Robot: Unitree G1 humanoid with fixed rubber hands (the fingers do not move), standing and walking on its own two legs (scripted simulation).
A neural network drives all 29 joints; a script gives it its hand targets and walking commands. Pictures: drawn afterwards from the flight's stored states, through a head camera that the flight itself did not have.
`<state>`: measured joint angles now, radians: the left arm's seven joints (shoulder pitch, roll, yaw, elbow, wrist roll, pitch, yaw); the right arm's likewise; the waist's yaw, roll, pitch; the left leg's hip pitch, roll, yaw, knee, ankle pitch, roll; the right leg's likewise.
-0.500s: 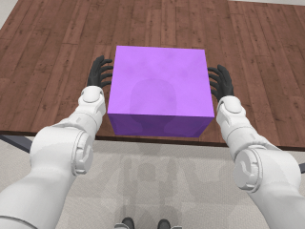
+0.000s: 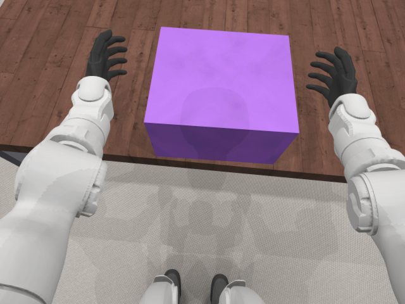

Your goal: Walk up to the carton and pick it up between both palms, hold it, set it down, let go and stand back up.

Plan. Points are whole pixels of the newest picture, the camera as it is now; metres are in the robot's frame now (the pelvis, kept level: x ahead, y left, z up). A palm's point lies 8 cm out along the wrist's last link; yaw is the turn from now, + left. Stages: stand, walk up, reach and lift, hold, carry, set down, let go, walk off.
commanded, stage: set down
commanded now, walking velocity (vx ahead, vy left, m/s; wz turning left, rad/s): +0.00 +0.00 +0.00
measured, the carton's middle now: (219, 98) +0.51 -0.01 +0.01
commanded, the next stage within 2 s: none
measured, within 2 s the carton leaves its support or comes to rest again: neither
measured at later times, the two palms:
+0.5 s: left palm (77, 38) +0.51 +0.21 +0.15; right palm (373, 56) +0.50 -0.24 +0.15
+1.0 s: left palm (70, 47) +0.48 +0.21 +0.16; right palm (382, 66) +0.47 -0.23 +0.16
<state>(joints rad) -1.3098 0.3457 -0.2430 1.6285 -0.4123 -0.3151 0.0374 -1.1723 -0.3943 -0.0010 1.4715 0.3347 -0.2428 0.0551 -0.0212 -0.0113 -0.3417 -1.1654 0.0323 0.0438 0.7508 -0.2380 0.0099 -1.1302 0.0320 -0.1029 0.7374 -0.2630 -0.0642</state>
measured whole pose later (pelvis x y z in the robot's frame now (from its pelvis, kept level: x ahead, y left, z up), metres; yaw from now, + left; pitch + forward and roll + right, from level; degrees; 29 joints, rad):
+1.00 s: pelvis +0.01 +0.01 +0.04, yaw -1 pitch +24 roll -1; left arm -1.18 0.33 -0.12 1.42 -0.30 -0.10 0.03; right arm -1.07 -0.43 0.09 1.36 0.42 -0.11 0.05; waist 0.00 -0.01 -0.28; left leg -0.77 0.03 0.06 0.50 -0.16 0.02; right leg -0.72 0.04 -0.07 0.46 -0.16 -0.05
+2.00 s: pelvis +0.00 +0.01 +0.05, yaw +0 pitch +11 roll -1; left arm -0.51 0.27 -0.04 0.98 -0.24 -0.22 0.02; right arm -0.47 -0.34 0.06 1.00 0.39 -0.24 0.03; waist 0.01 0.00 -0.15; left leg -0.50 0.02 0.06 0.48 -0.18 0.02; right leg -0.46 0.04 -0.07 0.45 -0.19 -0.05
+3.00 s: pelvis +0.03 +0.00 +0.06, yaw -1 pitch -2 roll +0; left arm 0.12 0.25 -0.03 0.63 -0.13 -0.13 0.00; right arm 0.12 -0.21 0.02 0.75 0.15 -0.30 0.01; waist 0.02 -0.03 0.03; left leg -0.14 0.01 0.07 0.40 -0.22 0.01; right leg -0.12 0.04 -0.06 0.39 -0.24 -0.06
